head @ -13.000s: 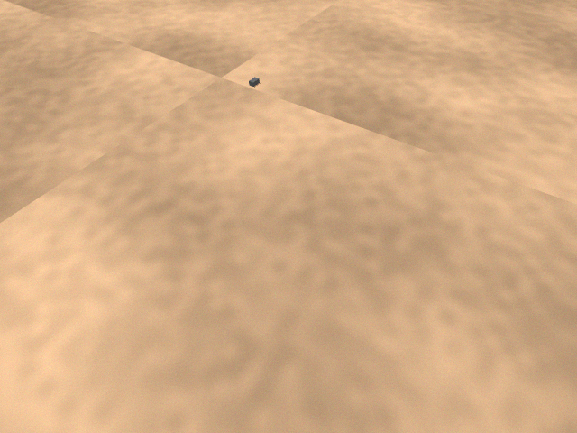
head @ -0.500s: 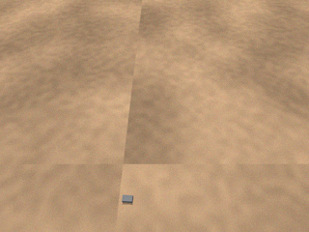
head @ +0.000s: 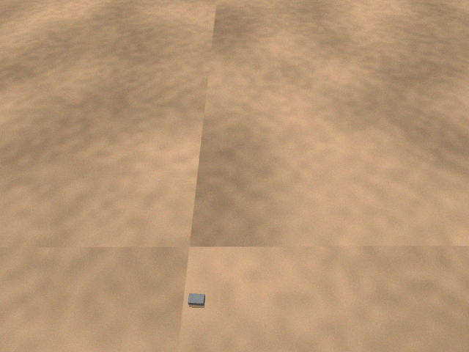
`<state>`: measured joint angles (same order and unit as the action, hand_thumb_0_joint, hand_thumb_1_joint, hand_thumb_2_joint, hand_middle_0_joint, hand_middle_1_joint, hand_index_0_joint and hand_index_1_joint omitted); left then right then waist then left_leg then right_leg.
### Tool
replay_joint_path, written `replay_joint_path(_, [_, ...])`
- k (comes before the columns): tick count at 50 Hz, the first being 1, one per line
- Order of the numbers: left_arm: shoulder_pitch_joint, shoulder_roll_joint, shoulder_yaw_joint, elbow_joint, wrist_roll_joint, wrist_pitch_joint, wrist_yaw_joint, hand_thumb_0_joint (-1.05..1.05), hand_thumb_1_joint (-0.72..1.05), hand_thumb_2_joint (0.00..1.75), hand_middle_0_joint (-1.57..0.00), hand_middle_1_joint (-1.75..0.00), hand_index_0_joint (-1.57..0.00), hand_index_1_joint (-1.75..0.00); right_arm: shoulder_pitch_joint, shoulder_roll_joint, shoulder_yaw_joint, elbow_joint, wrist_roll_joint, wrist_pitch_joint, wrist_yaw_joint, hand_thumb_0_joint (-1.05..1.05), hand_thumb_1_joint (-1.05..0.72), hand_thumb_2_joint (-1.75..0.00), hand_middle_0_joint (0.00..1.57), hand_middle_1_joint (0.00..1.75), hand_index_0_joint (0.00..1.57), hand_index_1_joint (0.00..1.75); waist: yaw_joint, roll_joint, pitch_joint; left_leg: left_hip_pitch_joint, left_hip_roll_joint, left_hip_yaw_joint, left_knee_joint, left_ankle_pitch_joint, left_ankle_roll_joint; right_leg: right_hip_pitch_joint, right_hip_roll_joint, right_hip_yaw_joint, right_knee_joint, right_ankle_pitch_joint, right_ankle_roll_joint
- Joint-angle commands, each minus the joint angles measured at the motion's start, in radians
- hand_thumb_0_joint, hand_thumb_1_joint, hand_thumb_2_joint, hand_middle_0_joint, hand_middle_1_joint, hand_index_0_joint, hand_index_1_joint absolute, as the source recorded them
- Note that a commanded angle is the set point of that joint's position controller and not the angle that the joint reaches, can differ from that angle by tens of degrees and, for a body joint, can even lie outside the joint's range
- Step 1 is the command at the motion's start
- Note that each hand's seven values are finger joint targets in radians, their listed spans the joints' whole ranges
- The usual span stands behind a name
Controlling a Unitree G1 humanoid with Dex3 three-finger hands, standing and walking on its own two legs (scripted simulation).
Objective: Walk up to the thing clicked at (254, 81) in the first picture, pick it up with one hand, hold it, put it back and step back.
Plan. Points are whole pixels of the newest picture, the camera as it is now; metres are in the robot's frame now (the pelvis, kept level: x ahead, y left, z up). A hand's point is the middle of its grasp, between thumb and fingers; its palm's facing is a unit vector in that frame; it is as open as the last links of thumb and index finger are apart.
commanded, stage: stand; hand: left
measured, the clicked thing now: (196, 299) +0.44 +0.18 -0.77
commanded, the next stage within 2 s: rise first in 1.84 s
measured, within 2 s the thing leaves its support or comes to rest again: neither
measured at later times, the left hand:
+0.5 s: hand out of the picture +0.07 +0.25 -0.16, palm faces -0.02 -0.94 -0.34, open 7.4 cm
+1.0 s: hand out of the picture +0.06 +0.25 -0.16, palm faces -0.02 -0.94 -0.34, open 7.4 cm
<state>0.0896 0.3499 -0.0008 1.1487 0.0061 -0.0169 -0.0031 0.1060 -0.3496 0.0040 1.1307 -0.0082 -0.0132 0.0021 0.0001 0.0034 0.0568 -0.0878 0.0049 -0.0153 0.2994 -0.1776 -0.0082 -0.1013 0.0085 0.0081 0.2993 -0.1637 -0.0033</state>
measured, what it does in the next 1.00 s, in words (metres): stands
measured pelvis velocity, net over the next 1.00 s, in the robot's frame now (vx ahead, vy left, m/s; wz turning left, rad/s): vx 0.00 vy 0.00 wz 0.01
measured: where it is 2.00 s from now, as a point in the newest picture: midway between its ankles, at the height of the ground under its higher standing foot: outside the picture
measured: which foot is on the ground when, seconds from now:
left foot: down 0.00-1.00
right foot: down 0.00-1.00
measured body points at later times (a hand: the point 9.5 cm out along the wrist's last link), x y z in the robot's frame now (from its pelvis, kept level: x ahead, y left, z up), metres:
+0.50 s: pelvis +0.00 +0.00 +0.00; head +0.00 +0.00 +0.45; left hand +0.07 +0.30 -0.13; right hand +0.07 -0.30 -0.13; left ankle -0.01 +0.12 -0.75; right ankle +0.00 -0.12 -0.75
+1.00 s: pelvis +0.00 +0.00 +0.00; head +0.01 +0.00 +0.45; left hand +0.06 +0.30 -0.13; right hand +0.07 -0.30 -0.14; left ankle -0.01 +0.12 -0.75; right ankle +0.00 -0.12 -0.75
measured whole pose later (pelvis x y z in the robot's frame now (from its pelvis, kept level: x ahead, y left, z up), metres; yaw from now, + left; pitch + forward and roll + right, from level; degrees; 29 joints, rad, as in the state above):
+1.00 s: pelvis +0.00 +0.00 +0.00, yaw +0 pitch -2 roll +0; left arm 0.12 0.35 -0.01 1.14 0.01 -0.02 0.00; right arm 0.12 -0.35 0.01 1.14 -0.01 -0.01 0.00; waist 0.00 0.00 0.05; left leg -0.10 0.00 -0.02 0.30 -0.18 -0.01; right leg -0.11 0.01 0.00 0.31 -0.17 0.00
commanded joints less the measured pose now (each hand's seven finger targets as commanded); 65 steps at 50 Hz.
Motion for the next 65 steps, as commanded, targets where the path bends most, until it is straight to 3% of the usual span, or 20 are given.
replay_joint_path(1, [-0.033, 0.220, 0.040, -0.059, -0.002, -0.022, 0.013, 0.00, 0.90, 0.90, -0.20, -0.30, -0.20, -0.30, -0.033, -0.210, -0.035, -0.056, 0.001, -0.021, -0.009, 0.00, -0.90, -0.90, 0.20, 0.30, 0.20, 0.30, -0.002, -0.005, -0.090, 0.008, 0.125, -0.090, -0.036, 0.162, 0.029, 0.022, -0.138, 0.099, -0.037, 0.164, -0.017])
replay_joint_path(9, [-0.019, 0.218, 0.038, -0.058, 0.001, -0.018, 0.012, 0.00, 0.90, 0.90, -0.20, -0.30, -0.20, -0.30, -0.039, -0.218, -0.036, -0.055, 0.001, -0.020, -0.010, 0.00, -0.90, -0.90, 0.20, 0.30, 0.20, 0.30, 0.001, 0.011, -0.075, 0.000, 0.122, -0.093, -0.044, 0.126, 0.027, 0.007, -0.133, 0.095, -0.039, 0.117, -0.019])
replay_joint_path(21, [-0.018, 0.220, 0.035, -0.066, 0.002, -0.023, 0.014, 0.00, 0.90, 0.90, -0.20, -0.30, -0.20, -0.30, -0.032, -0.219, -0.036, -0.058, 0.000, -0.019, -0.010, 0.00, -0.90, -0.90, 0.20, 0.30, 0.20, 0.30, -0.002, -0.001, -0.086, -0.006, 0.126, -0.095, -0.032, 0.135, 0.032, 0.022, -0.141, 0.099, -0.042, 0.141, -0.019])
replay_joint_path(34, [-0.007, 0.227, 0.037, -0.064, 0.002, -0.018, 0.010, 0.00, 0.90, 0.90, -0.20, -0.30, -0.20, -0.30, -0.016, -0.211, -0.032, -0.053, -0.002, -0.021, -0.009, 0.00, -0.90, -0.90, 0.20, 0.30, 0.20, 0.30, -0.001, -0.003, -0.070, -0.022, 0.122, -0.102, -0.054, 0.082, 0.029, 0.007, -0.136, 0.097, -0.042, 0.065, -0.022])
replay_joint_path(36, [-0.001, 0.220, 0.035, -0.065, 0.005, -0.020, 0.011, 0.00, 0.90, 0.90, -0.20, -0.30, -0.20, -0.30, -0.025, -0.216, -0.034, -0.054, 0.000, -0.021, -0.009, 0.00, -0.90, -0.90, 0.20, 0.30, 0.20, 0.30, 0.003, 0.003, -0.078, -0.014, 0.122, -0.102, -0.043, 0.101, 0.033, 0.007, -0.139, 0.097, -0.045, 0.099, -0.019])
replay_joint_path(41, [-0.004, 0.222, 0.034, -0.066, 0.003, -0.019, 0.012, 0.00, 0.90, 0.90, -0.20, -0.30, -0.20, -0.30, -0.019, -0.216, -0.035, -0.050, -0.001, -0.019, -0.009, 0.00, -0.90, -0.90, 0.20, 0.30, 0.20, 0.30, -0.002, -0.007, -0.061, -0.017, 0.117, -0.102, -0.043, 0.076, 0.028, -0.013, -0.135, 0.098, -0.052, 0.066, -0.021])
replay_joint_path(47, [-0.002, 0.223, 0.036, -0.068, 0.001, -0.019, 0.012, 0.00, 0.90, 0.90, -0.20, -0.30, -0.20, -0.30, -0.010, -0.213, -0.032, -0.050, -0.001, -0.021, -0.010, 0.00, -0.90, -0.90, 0.20, 0.30, 0.20, 0.30, -0.001, -0.001, -0.084, -0.017, 0.126, -0.098, -0.039, 0.138, 0.032, 0.027, -0.143, 0.099, -0.029, 0.135, -0.024])
replay_joint_path(58, [0.000, 0.216, 0.033, -0.065, 0.001, -0.019, 0.014, 0.00, 0.90, 0.90, -0.20, -0.30, -0.20, -0.30, -0.018, -0.217, -0.032, -0.050, 0.000, -0.017, -0.010, 0.00, -0.90, -0.90, 0.20, 0.30, 0.20, 0.30, -0.001, 0.001, -0.062, -0.024, 0.117, -0.097, -0.037, 0.100, 0.029, 0.009, -0.141, 0.100, -0.043, 0.110, -0.020])
replay_joint_path(65, [0.004, 0.214, 0.034, -0.067, 0.003, -0.018, 0.012, 0.00, 0.90, 0.90, -0.20, -0.30, -0.20, -0.30, -0.023, -0.220, -0.033, -0.053, 0.000, -0.021, -0.013, 0.00, -0.90, -0.90, 0.20, 0.30, 0.20, 0.30, 0.004, 0.012, -0.095, 0.000, 0.125, -0.095, -0.028, 0.174, 0.028, 0.032, -0.142, 0.094, -0.029, 0.170, -0.023])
